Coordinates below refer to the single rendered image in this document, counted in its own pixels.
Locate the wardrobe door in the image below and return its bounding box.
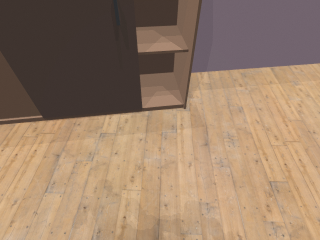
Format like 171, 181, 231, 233
0, 51, 41, 119
0, 0, 143, 118

